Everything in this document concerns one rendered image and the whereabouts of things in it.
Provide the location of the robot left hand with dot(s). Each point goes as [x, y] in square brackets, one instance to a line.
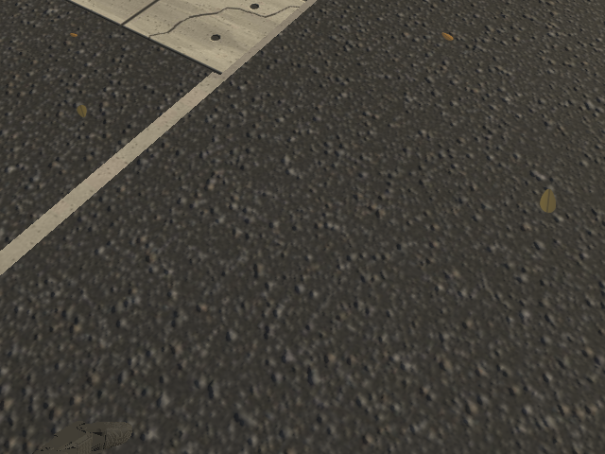
[81, 438]

